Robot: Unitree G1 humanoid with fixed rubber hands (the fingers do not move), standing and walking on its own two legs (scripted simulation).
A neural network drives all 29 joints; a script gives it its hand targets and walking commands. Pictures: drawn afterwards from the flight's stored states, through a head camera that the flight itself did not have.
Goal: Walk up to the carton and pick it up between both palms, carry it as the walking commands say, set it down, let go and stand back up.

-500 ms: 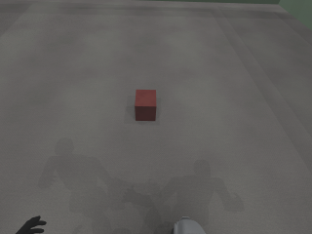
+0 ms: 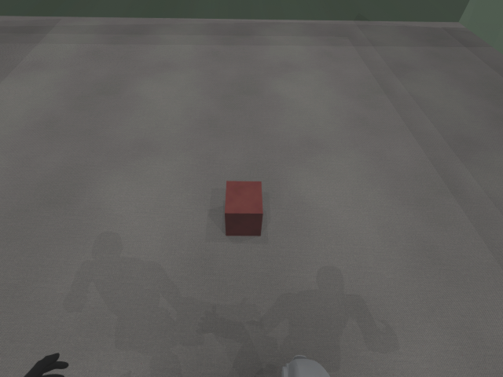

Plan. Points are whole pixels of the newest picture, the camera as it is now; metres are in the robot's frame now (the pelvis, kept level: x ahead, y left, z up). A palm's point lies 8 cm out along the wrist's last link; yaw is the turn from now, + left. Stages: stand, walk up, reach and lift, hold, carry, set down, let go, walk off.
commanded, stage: walk up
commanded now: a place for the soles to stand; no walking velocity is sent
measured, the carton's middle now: (243, 208) +0.95 -0.01 -0.66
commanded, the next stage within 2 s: none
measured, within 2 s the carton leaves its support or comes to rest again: neither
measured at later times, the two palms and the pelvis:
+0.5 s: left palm (48, 299) +0.29 +0.37 -0.09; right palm (429, 300) +0.26 -0.34 -0.07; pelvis +0.20 +0.02 -0.01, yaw +0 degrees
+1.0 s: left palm (81, 219) +0.48 +0.38 -0.10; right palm (386, 223) +0.45 -0.32 -0.08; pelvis +0.39 +0.03 -0.02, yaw -2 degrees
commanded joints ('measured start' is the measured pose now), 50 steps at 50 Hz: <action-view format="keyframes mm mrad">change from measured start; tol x32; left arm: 1 -20 135 46 -59 -12 -28 -5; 50 33 187 44 -63 3 10 31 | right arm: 1 -28 -217 -38 -78 13 4 0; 50 -15 -227 -51 -48 1 -6 -38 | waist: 1 39 109 25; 13 47 -186 -46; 17 -101 397 22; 31 204 -299 -108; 50 21 153 79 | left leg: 1 -94 237 -176 -205 366 149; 7 -572 44 -173 620 -22 17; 15 65 50 -44 -21 123 -3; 18 51 418 -808 -531 -690 214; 29 -247 239 -139 -81 262 134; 32 -634 -4 -65 586 -88 3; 42 228 7 -28 13 72 -1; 44 161 420 -819 -461 -558 203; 50 -8 349 -403 -213 332 212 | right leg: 1 187 41 -60 -275 206 -17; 6 723 -354 711 -584 -151 -305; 14 100 -203 165 -468 -212 -194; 17 -396 91 -53 197 -287 -41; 29 387 79 -71 -223 153 -32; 32 651 -334 756 -639 -283 -255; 40 167 -188 239 -457 -166 -230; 44 -461 77 58 306 -208 -40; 50 -166 -40 64 125 -105 -5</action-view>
